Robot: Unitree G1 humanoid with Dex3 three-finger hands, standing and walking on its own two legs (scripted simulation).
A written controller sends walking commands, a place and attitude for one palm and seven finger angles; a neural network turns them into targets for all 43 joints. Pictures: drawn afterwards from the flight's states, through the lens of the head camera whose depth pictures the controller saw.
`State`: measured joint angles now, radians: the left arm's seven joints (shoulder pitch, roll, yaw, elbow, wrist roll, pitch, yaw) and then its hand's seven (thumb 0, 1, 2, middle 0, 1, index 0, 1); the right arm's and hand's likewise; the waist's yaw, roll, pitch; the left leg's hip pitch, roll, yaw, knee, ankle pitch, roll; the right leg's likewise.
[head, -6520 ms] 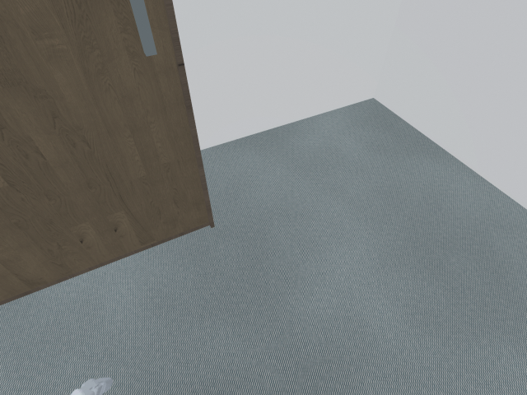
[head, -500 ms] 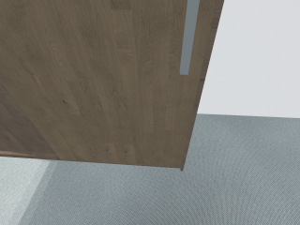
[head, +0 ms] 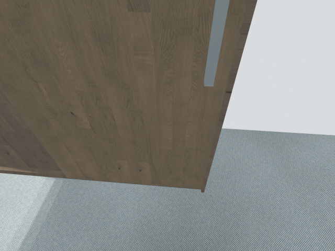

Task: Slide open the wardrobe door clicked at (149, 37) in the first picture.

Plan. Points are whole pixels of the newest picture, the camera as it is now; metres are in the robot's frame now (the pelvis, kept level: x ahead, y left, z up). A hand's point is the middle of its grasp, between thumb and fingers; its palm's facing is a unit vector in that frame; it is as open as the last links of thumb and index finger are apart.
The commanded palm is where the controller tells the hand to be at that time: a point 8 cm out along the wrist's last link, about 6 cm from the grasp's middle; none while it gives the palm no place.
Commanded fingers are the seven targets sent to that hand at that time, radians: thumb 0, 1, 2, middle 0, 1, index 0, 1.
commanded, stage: look again from close up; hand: right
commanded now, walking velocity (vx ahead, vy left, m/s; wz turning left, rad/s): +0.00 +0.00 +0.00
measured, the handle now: (213, 43) +0.59 -0.10 +0.23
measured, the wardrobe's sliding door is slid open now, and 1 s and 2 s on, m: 0.00 0.00 0.00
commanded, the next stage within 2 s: none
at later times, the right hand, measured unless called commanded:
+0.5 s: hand out of the picture -0.02 -0.16 -0.18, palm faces +0.03 +0.99 -0.16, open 7.4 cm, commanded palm none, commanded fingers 0.00 -0.90 -0.90 0.20 0.30 0.20 0.30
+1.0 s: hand out of the picture -0.01 -0.16 -0.18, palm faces +0.03 +0.99 -0.15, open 7.4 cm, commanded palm none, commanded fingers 0.00 -0.90 -0.90 0.20 0.30 0.20 0.30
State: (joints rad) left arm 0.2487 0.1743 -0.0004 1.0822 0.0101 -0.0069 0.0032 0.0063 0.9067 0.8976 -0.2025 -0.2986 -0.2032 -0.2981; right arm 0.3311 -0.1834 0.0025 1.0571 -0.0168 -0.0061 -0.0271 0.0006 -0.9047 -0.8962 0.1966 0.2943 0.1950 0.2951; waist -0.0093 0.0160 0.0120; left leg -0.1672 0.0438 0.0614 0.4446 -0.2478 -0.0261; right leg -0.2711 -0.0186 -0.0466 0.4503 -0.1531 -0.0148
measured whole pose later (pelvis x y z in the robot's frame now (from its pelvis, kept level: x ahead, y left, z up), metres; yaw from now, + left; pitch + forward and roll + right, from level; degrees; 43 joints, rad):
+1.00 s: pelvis +0.01 +0.00 +0.00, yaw +1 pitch -1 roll +0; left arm 0.29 0.14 0.00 1.11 0.01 -0.01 0.02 0.01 0.92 0.90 -0.20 -0.30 -0.20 -0.30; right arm 0.35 -0.14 0.00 1.08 -0.02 -0.01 -0.03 0.00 -0.91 -0.90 0.20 0.29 0.19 0.29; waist -0.01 0.03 0.02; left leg -0.16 0.04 0.05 0.44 -0.25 -0.03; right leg -0.26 -0.02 -0.06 0.44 -0.16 -0.02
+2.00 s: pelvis +0.02 +0.01 +0.00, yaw +1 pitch -1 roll +0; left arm 0.30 0.13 0.00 1.13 0.01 -0.01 0.02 0.01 0.92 0.90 -0.20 -0.30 -0.20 -0.30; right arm 0.35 -0.13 0.00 1.10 -0.01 -0.01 -0.03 0.00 -0.91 -0.90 0.20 0.29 0.19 0.29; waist -0.01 0.03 0.03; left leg -0.14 0.04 0.04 0.43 -0.27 -0.02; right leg -0.24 -0.03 -0.06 0.44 -0.19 0.00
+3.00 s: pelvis +0.14 +0.05 -0.01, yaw -2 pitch +0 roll -1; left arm 0.29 0.10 0.03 1.11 0.01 -0.01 0.04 0.01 0.91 0.90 -0.20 -0.30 -0.20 -0.30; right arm 0.29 -0.14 -0.04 1.07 -0.03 0.00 -0.03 0.02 -0.93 -0.90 0.20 0.29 0.20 0.30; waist -0.01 0.03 0.09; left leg -0.31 0.08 0.10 0.62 -0.26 -0.01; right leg -0.17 -0.08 -0.12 0.57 -0.38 0.04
